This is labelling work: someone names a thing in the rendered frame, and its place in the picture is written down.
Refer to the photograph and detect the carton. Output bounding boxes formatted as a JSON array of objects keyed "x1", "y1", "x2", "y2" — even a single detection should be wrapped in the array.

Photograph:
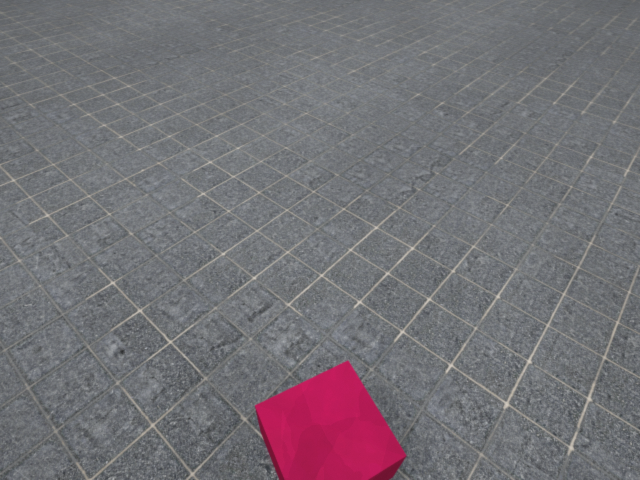
[{"x1": 255, "y1": 361, "x2": 407, "y2": 480}]

